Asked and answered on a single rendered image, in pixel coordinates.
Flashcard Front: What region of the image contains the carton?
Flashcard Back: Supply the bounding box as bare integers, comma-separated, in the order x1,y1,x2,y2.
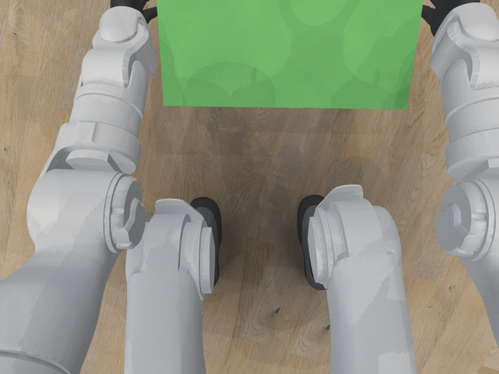
157,0,423,110

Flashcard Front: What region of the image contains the right robot shin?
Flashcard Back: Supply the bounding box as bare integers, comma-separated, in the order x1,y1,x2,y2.
313,185,402,284

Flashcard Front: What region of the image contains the right robot hand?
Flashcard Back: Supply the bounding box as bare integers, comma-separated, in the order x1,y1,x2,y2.
421,0,480,36

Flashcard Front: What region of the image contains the left robot upper arm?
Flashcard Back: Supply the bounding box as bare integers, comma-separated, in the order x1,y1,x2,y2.
0,169,147,374

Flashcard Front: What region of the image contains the right robot upper arm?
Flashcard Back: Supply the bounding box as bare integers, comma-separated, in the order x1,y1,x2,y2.
434,178,499,348

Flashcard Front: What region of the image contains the right robot forearm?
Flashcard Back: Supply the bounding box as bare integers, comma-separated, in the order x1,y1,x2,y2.
430,2,499,181

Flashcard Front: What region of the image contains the left robot hand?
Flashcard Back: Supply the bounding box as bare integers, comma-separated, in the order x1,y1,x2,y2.
110,0,157,24

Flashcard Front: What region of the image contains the left robot forearm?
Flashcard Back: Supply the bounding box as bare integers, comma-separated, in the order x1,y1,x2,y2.
27,6,158,241

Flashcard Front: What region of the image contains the right robot foot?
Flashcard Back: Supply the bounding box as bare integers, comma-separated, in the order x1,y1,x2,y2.
297,195,326,290

